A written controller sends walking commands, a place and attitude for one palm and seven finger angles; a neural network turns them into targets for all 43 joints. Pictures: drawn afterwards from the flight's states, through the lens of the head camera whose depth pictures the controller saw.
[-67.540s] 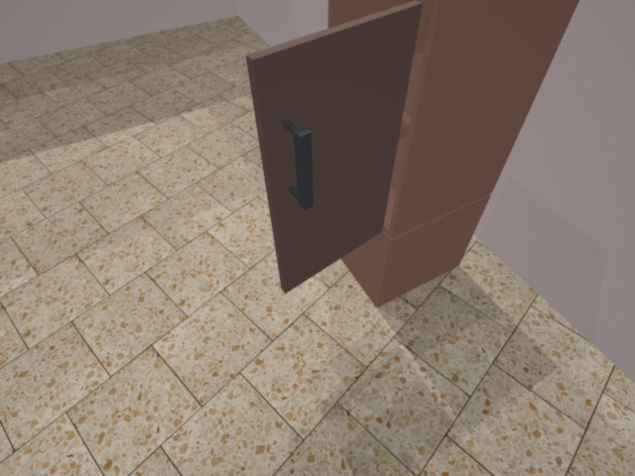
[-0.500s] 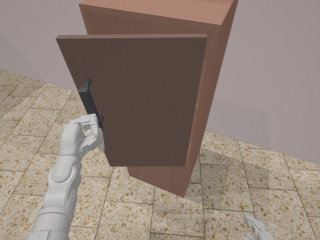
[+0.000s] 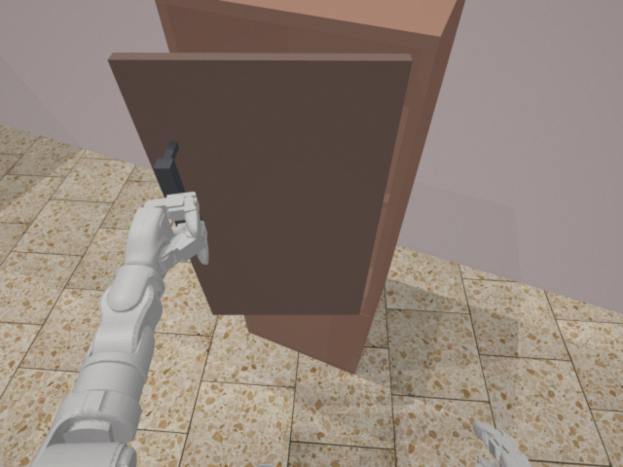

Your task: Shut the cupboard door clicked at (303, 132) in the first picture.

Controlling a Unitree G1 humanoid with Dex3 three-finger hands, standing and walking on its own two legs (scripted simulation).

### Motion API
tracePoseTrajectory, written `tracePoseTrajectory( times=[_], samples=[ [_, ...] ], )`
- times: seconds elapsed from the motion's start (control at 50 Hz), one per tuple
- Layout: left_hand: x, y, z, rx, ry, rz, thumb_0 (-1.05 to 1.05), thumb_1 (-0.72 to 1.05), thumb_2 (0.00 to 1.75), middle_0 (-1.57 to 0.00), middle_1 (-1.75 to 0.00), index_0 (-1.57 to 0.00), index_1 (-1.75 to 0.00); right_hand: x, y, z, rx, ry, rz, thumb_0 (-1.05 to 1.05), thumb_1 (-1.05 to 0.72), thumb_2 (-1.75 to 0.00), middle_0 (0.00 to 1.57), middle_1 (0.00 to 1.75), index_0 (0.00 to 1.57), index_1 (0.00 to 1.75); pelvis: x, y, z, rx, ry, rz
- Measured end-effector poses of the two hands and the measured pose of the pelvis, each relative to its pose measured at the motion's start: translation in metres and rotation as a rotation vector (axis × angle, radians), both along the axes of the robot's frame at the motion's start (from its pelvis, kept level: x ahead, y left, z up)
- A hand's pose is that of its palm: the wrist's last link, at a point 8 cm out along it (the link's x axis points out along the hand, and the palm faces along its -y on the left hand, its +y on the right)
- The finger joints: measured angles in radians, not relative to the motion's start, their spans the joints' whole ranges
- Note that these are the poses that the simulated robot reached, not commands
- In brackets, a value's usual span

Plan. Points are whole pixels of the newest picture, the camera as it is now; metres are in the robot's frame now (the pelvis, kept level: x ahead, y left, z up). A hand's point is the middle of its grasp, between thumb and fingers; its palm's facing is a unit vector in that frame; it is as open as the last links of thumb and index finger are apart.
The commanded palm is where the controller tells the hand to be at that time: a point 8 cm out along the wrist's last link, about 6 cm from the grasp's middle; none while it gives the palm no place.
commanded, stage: push the door shut along its arc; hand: left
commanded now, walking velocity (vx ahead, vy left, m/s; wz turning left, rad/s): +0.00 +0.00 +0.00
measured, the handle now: (183, 198) +0.46 +0.19 +0.09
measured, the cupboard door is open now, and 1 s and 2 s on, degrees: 23 5 0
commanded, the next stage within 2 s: pull the fist back off the door in 1.42 s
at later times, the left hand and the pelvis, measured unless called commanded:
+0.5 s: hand (202, 206) +0.44 +0.16 +0.10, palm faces -0.15 -0.99 -0.02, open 3.2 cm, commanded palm +0.44 +0.19 +0.10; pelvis -0.01 +0.01 -0.01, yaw +1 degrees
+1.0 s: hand (249, 173) +0.50 +0.10 +0.10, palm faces -0.31 -0.95 +0.00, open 3.1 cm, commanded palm +0.51 +0.15 +0.10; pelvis -0.01 +0.01 -0.02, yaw -1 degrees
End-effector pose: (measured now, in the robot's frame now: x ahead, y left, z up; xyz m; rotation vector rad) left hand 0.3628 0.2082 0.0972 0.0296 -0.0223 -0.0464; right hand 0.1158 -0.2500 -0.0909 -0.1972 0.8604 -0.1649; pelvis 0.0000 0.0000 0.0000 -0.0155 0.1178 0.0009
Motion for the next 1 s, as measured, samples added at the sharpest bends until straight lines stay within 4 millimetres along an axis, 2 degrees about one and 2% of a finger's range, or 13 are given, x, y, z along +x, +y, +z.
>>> tracePoseTrajectory(
  times=[0.08, 0.22, 0.52, 0.76, 1.0],
  samples=[
    [0.014, 0.002, 0.001, -0.003, 0.006, -0.021, 0.02, 0.90, 0.90, -1.32, -1.50, -1.30, -1.50, -0.010, -0.002, -0.003, -0.008, 0.035, -0.014, 0.01, -0.91, -0.90, 0.20, 0.30, 0.20, 0.30, 0.000, 0.002, -0.001, -0.002, 0.012, 0.001],
    [0.025, 0.005, 0.001, 0.000, 0.007, -0.045, 0.02, 0.90, 0.90, -1.34, -1.50, -1.31, -1.50, -0.029, -0.004, -0.010, -0.014, 0.099, -0.030, 0.01, -0.91, -0.90, 0.20, 0.30, 0.20, 0.30, 0.000, 0.005, -0.002, -0.006, 0.026, 0.005],
    [0.065, 0.009, 0.002, -0.004, 0.030, -0.110, 0.02, 0.90, 0.90, -1.32, -1.50, -1.33, -1.50, -0.067, -0.006, -0.020, -0.053, 0.201, -0.053, 0.01, -0.91, -0.90, 0.20, 0.30, 0.20, 0.30, -0.011, 0.011, -0.012, -0.025, 0.083, 0.025],
    [0.094, -0.015, 0.002, 0.003, 0.037, -0.192, 0.02, 0.90, 0.90, -1.31, -1.50, -1.30, -1.50, -0.099, -0.003, -0.027, -0.062, 0.282, -0.085, 0.01, -0.91, -0.90, 0.20, 0.30, 0.20, 0.30, -0.013, 0.016, -0.019, -0.034, 0.131, 0.021],
    [0.136, -0.048, 0.006, -0.023, 0.051, -0.265, 0.02, 0.90, 0.90, -1.31, -1.50, -1.30, -1.50, -0.128, -0.004, -0.029, -0.058, 0.350, -0.149, 0.01, -0.91, -0.90, 0.20, 0.30, 0.20, 0.30, -0.010, 0.015, -0.025, -0.034, 0.187, -0.002]
  ],
)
